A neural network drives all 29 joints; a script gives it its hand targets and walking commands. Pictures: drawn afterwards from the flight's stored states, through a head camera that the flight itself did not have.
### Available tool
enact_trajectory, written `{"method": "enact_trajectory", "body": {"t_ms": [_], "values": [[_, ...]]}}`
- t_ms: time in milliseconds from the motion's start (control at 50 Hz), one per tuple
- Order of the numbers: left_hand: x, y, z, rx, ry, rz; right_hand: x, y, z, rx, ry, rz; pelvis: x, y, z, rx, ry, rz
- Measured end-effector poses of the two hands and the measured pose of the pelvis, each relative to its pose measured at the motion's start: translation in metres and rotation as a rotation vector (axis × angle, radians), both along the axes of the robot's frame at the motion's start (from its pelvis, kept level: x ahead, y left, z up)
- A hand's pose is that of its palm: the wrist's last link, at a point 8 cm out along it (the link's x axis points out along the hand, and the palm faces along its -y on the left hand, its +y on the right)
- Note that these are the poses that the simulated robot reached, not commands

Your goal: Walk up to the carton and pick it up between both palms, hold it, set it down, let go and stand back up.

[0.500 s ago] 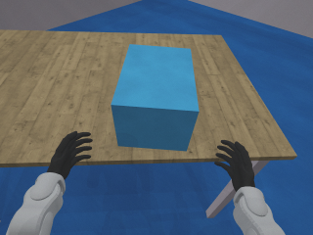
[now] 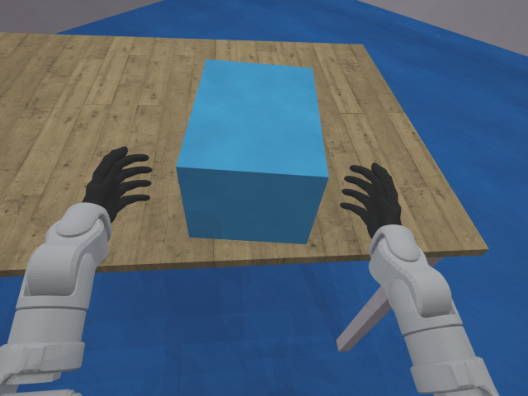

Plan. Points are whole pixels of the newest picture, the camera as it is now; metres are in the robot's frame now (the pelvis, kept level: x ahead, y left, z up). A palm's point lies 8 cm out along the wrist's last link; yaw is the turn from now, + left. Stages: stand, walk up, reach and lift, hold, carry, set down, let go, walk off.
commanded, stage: reach and lift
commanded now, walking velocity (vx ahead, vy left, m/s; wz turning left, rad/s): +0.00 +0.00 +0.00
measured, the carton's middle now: (254, 147) +0.53 +0.02 +0.08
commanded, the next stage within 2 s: none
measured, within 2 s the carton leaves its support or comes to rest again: neither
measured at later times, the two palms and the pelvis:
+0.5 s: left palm (120, 145) +0.43 +0.21 +0.16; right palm (377, 172) +0.41 -0.16 +0.14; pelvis +0.01 +0.00 +0.00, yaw +0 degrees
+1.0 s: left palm (130, 98) +0.50 +0.20 +0.19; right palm (376, 134) +0.47 -0.17 +0.17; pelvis +0.01 +0.00 +0.00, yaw +2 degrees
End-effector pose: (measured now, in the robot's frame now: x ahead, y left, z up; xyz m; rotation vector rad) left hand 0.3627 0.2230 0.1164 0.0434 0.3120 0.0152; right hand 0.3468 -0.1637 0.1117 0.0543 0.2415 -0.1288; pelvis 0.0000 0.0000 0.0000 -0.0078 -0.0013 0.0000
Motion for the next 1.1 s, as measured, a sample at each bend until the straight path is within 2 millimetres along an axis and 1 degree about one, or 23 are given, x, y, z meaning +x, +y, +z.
{"method": "enact_trajectory", "body": {"t_ms": [80, 180, 280, 380, 580, 660, 780, 900, 980, 1040, 1100], "values": [[0.010, -0.001, 0.003, 0.008, 0.013, -0.007, 0.009, -0.001, 0.003, 0.001, 0.011, 0.000, 0.002, 0.002, 0.000, -0.004, 0.008, 0.004], [0.022, -0.008, 0.012, 0.005, 0.005, -0.018, 0.019, -0.002, 0.009, 0.003, 0.004, 0.007, 0.005, 0.004, 0.000, -0.007, 0.031, -0.002], [0.039, -0.013, 0.021, 0.007, 0.003, -0.027, 0.034, -0.002, 0.019, 0.005, -0.011, 0.010, 0.005, 0.005, 0.000, -0.007, 0.045, -0.003], [0.055, -0.016, 0.030, 0.009, -0.005, -0.023, 0.048, 0.000, 0.025, 0.005, -0.003, 0.015, 0.005, 0.005, 0.000, -0.008, 0.063, -0.006], [0.083, -0.014, 0.048, 0.001, -0.022, 0.006, 0.075, 0.002, 0.039, 0.005, -0.002, 0.005, 0.007, 0.004, -0.001, -0.014, 0.111, 0.006], [0.094, -0.013, 0.057, 0.002, -0.029, 0.021, 0.086, -0.001, 0.048, 0.001, -0.003, -0.019, 0.009, 0.003, -0.001, -0.018, 0.126, 0.014], [0.112, -0.013, 0.062, 0.012, -0.015, 0.042, 0.101, -0.005, 0.055, -0.012, 0.021, -0.046, 0.011, 0.002, -0.002, -0.019, 0.155, 0.019], [0.126, -0.018, 0.072, 0.020, -0.044, 0.049, 0.116, -0.005, 0.058, -0.012, 0.029, -0.048, 0.014, 0.001, -0.004, -0.025, 0.195, 0.027], [0.133, -0.021, 0.076, 0.022, -0.052, 0.045, 0.122, -0.005, 0.056, -0.017, 0.038, -0.053, 0.015, -0.001, -0.004, -0.027, 0.207, 0.030], [0.136, -0.022, 0.073, 0.020, -0.049, 0.047, 0.124, -0.005, 0.050, -0.027, 0.050, -0.057, 0.015, -0.002, -0.004, -0.025, 0.210, 0.029], [0.136, -0.020, 0.060, 0.027, -0.031, 0.053, 0.122, -0.004, 0.039, -0.034, 0.071, -0.063, 0.016, -0.003, -0.004, -0.023, 0.212, 0.029]]}}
